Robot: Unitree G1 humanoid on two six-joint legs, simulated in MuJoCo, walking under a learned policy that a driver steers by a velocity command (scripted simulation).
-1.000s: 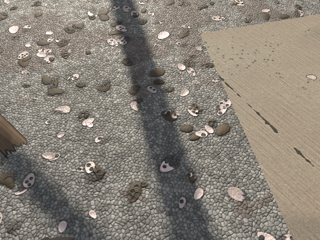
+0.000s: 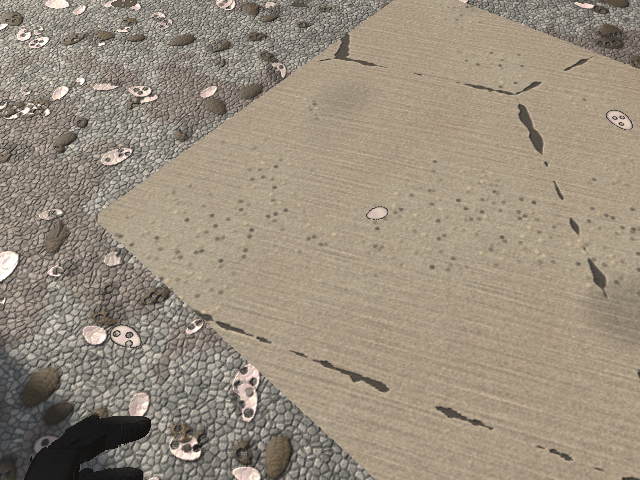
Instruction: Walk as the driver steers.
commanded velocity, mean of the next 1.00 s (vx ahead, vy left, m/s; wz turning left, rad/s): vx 0.08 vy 0.00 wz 0.41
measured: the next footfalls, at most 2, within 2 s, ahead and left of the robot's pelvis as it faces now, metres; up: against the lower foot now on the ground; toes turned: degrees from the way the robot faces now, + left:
left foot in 0.50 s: +0.17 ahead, +0.14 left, +0.00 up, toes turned +17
right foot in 0.96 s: +0.27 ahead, -0.06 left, +0.00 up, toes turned +35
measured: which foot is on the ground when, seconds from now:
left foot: down 0.00-0.00, up 0.02-0.48, down 0.50-0.96, up 0.98-1.00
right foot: down 0.00-0.50, up 0.52-0.94, down 0.96-1.00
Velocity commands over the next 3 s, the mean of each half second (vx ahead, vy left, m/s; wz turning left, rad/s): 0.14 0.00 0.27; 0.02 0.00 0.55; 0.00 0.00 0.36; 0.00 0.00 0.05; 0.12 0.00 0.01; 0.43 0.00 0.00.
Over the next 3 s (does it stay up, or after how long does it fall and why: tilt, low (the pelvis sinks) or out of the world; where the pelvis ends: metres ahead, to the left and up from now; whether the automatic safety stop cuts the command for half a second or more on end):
stays up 0.39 0.19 0.01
